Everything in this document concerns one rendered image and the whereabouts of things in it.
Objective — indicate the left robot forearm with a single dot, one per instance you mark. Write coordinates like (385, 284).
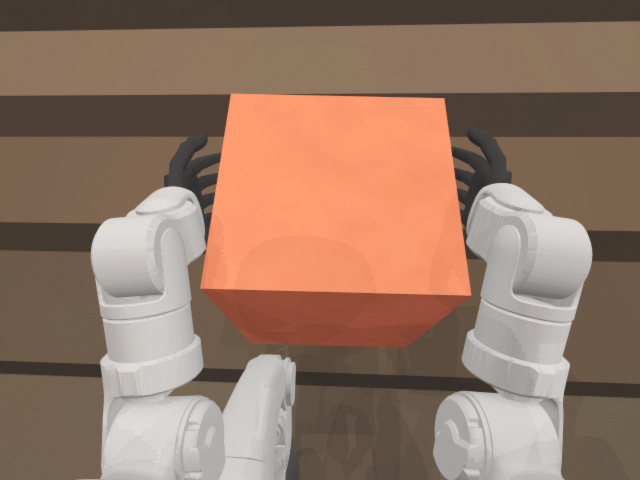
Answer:
(140, 263)

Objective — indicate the robot left upper arm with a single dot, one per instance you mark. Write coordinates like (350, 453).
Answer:
(178, 438)

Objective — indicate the robot right upper arm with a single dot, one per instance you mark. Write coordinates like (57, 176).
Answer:
(483, 436)

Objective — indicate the left robot thigh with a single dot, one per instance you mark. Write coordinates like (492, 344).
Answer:
(251, 417)

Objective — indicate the left robot shin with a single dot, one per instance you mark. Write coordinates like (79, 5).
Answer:
(283, 443)

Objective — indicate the carton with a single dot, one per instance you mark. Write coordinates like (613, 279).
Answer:
(336, 220)

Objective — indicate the robot right hand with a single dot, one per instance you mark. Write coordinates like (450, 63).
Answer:
(487, 172)

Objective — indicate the right robot forearm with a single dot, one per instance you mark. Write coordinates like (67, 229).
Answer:
(536, 267)

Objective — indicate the robot left hand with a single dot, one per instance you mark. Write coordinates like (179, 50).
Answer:
(183, 173)

